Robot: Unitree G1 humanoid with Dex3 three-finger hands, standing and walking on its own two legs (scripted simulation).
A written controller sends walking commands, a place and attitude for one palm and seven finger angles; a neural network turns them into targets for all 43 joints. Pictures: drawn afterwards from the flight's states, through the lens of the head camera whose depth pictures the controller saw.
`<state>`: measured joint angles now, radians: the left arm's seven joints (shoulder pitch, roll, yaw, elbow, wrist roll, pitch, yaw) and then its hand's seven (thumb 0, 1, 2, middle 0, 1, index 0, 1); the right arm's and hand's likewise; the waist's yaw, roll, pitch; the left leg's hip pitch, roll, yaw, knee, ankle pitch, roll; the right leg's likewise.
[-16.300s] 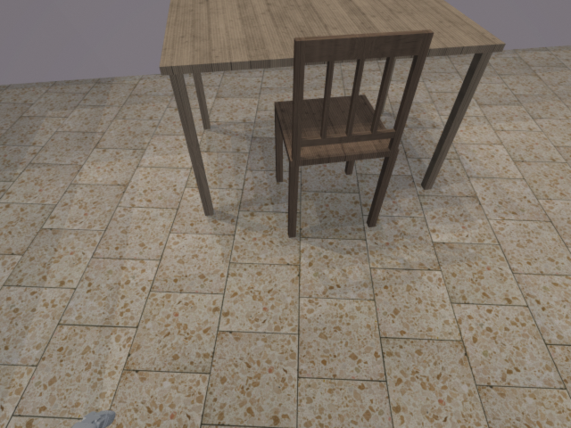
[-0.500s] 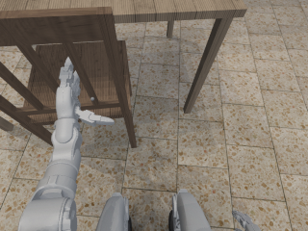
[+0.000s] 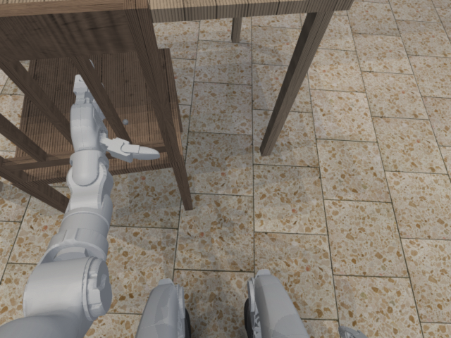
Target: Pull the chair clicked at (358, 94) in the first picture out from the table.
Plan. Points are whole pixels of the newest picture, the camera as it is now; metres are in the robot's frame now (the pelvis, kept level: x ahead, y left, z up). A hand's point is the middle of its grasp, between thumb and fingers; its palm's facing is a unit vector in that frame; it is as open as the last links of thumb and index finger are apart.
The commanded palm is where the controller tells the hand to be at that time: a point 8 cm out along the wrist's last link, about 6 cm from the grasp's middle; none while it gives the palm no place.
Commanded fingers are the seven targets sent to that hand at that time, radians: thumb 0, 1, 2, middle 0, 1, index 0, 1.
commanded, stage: push the fingers through the gap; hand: left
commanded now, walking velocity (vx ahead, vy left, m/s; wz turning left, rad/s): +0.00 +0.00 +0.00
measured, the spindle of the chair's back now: (55, 116) +0.51 +0.27 +0.02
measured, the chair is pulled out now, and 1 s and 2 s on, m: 0.00 0.00 0.03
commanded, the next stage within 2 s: hook a spindle and tug to test in 0.22 s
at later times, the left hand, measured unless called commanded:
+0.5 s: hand (121, 124) +0.48 +0.15 +0.03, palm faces +0.09 -1.00 -0.02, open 16.6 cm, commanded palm +0.45 +0.20 +0.03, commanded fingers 0.00 -0.50 0.30 -0.24 -0.63 -0.24 -0.63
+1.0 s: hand (121, 122) +0.48 +0.15 +0.03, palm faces +0.11 -0.99 -0.02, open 9.3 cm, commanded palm +0.45 +0.19 +0.03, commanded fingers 0.00 0.62 0.78 -0.50 -1.45 -0.50 -1.45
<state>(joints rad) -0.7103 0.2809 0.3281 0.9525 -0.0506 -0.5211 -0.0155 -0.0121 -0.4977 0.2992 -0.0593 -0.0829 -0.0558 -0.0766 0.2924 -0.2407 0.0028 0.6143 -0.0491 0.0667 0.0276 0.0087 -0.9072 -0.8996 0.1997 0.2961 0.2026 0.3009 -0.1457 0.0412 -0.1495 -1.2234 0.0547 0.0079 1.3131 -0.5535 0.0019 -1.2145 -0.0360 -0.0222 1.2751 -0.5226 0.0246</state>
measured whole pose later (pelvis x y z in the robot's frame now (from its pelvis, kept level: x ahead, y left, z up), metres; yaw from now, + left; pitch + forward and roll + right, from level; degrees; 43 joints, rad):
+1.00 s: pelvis +0.01 +0.00 +0.00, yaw +0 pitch +27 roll -2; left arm -0.69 0.28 0.32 0.95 -0.06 -0.53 -0.01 -0.01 0.10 0.56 -0.45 -1.33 -0.43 -1.34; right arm 0.28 -0.24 0.01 0.62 -0.05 0.08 0.03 0.01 -0.91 -0.90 0.20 0.30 0.20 0.30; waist -0.14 0.03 -0.15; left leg -1.21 0.05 0.00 1.30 -0.56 0.00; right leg -1.19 -0.03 -0.03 1.26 -0.53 0.03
